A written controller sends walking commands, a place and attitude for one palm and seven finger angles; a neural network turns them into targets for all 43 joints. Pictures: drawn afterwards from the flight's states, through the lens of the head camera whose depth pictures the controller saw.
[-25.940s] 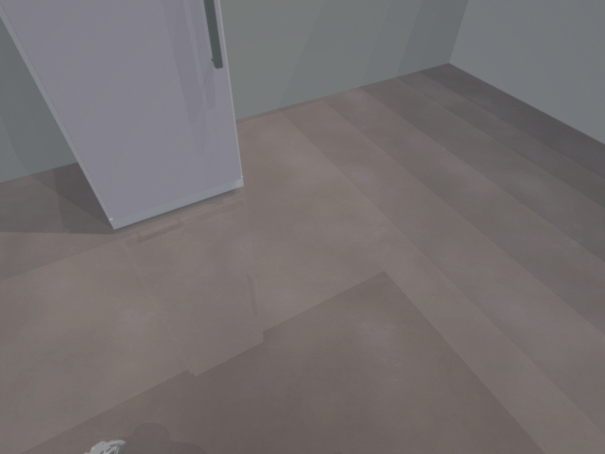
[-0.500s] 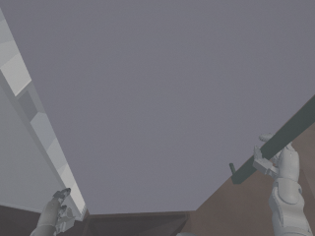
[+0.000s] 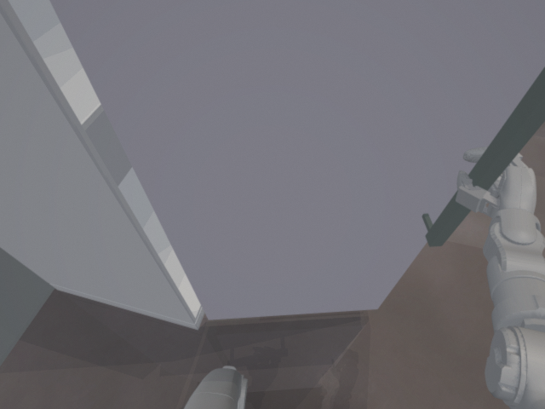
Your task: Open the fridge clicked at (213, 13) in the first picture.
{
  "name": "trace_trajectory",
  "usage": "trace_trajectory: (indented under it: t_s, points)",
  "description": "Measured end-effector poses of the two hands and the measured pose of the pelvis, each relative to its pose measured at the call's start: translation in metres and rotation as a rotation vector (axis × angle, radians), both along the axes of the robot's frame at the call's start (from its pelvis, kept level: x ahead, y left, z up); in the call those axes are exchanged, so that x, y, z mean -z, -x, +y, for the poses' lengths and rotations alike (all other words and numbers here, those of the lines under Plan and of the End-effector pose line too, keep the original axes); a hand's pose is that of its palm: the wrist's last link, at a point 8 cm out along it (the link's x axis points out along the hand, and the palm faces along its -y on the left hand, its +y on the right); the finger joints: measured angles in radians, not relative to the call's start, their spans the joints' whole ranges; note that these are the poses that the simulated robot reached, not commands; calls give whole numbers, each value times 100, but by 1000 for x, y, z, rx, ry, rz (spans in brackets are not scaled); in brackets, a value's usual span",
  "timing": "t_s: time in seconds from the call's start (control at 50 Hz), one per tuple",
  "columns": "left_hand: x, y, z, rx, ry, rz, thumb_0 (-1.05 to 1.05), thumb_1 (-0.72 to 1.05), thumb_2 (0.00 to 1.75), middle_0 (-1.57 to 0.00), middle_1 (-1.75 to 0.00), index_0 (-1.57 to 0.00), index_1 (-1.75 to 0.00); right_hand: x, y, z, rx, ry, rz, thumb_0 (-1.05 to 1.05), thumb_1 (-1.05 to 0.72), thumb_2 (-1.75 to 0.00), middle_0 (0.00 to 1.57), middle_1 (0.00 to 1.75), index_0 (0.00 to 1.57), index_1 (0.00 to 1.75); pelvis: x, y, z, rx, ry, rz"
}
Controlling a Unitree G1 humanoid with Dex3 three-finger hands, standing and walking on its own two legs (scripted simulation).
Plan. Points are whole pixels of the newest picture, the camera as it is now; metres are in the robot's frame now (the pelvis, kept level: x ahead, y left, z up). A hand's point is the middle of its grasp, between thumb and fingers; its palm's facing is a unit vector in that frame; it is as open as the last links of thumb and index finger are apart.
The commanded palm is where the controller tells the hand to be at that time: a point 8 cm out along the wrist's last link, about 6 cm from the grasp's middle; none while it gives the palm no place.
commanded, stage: stop walking and hold the door back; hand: right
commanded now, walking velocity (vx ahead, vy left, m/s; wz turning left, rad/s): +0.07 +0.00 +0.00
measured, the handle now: (483, 154) +0.48 -0.27 +0.11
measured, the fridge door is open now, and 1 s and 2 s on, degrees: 71 69 70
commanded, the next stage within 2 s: loosen the grip on the handle in 0.78 s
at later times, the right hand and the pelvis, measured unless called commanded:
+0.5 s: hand (463, 174) +0.47 -0.25 +0.08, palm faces +0.24 +0.96 -0.17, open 6.3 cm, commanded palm +0.41 -0.32 +0.07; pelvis +0.04 -0.02 -0.01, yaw +6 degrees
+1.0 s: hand (467, 179) +0.46 -0.25 +0.08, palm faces +0.22 +0.95 -0.23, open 6.4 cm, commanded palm +0.42 -0.30 +0.08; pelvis +0.02 +0.00 -0.02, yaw +7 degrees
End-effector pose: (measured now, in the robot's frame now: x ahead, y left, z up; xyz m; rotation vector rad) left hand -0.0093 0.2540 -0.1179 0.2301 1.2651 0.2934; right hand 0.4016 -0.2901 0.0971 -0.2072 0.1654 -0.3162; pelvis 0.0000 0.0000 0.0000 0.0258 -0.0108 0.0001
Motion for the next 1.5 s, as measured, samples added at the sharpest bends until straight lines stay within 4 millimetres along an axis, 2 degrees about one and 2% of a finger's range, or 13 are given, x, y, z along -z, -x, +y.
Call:
trace_trajectory:
  t_s: [0.06, 0.12, 0.2, 0.32, 0.42, 0.54, 0.64, 0.74, 0.88, 1.02, 1.14, 1.28, 1.5]
  points:
    - [4, 10, 1, -10, 11, 44, 1, 90, 90, -21, -30, -21, -29, 0, -7, 1, 4, -2, 4, 1, -62, -76, 33, 128, 44, 140, 2, -5, 9, -23, -7, 6]
    - [16, 4, 14, -14, 18, 20, 1, 90, 90, -21, -30, -21, -30, 1, -15, 1, 14, 16, -15, 1, -60, -78, 35, 128, 44, 140, 16, -11, 21, -27, 6, 13]
    - [23, -23, 40, -64, -16, -71, 1, 90, 90, -21, -30, -21, -30, 1, -24, 3, 36, 18, -25, 1, -58, -79, 36, 128, 44, 140, 21, -9, 20, -39, -20, -14]
    - [-5, -78, 55, -24, -106, -243, 1, 90, 90, -21, -30, -21, -29, 3, -33, -1, 18, -55, -29, 2, -55, -78, 36, 130, 44, 140, 16, -19, 6, -62, -5, -27]
    - [-26, -113, 44, -9, -177, -351, 1, 90, 90, -20, -30, -20, -29, 8, -40, -7, -51, -51, -100, 1, -53, -75, 40, 135, 44, 140, 21, -32, -14, -74, -11, -33]
    - [-41, -132, 2, 4, -112, -406, 1, 90, 90, -20, -29, -20, -29, 10, -35, -9, -99, 9, -147, -2, -57, -73, 40, 136, 41, 139, 8, -36, -22, -115, -24, 13]
    - [-25, -131, -23, 30, -33, -386, 1, 90, 90, -21, -30, -21, -29, 10, -28, -9, -122, 76, -157, -4, -58, -72, 41, 136, 40, 138, 11, -37, -18, -127, -6, 36]
    - [-6, -117, -26, 6, 12, -330, 1, 90, 90, -21, -30, -21, -30, 8, -22, -8, -106, 104, -122, -6, -58, -75, 40, 135, 41, 139, 12, -33, -17, -132, -11, 26]
    - [-3, -88, -2, -38, -40, -267, 1, 90, 90, -21, -30, -21, -30, 7, -20, -6, -75, 70, -72, -7, -58, -78, 37, 135, 44, 139, 12, -28, -13, -134, -2, 20]
    - [-22, -63, 34, -21, -125, -295, 1, 90, 90, -21, -30, -21, -30, 2, -25, -10, -88, 29, -45, -4, -49, -74, 38, 134, 45, 139, 17, -14, -4, -127, 21, 70]
    - [-19, -47, 50, -35, -160, -258, 1, 90, 90, -20, -30, -21, -29, 7, -18, -9, -92, 71, -98, -1, -15, -55, 38, 133, 44, 139, 25, -3, -1, -130, 23, 99]
    - [-2, -43, 39, -32, -126, -198, 1, 90, 90, -20, -30, -21, -29, 17, -22, -13, -71, 86, -71, 0, 31, -32, 39, 132, 40, 134, 30, -5, 2, -132, 15, 135]
    - [15, -71, 11, -44, -44, -187, 1, 90, 90, -21, -30, -21, -30, 21, -23, -31, -38, 70, -74, 0, 52, -21, 30, 120, 29, 120, 31, -30, 1, -141, 12, 166]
